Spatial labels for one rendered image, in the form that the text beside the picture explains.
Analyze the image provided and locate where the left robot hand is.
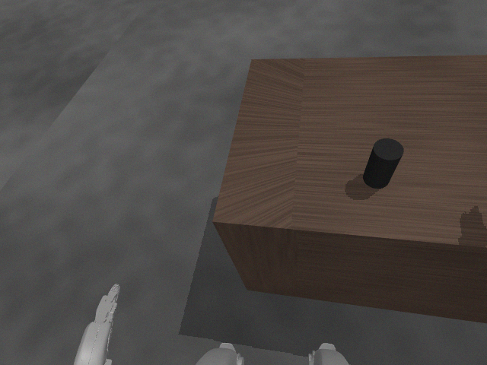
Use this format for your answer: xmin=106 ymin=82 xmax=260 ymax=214
xmin=74 ymin=284 xmax=120 ymax=365

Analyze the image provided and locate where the can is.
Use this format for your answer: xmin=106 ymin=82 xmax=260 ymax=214
xmin=363 ymin=138 xmax=404 ymax=189

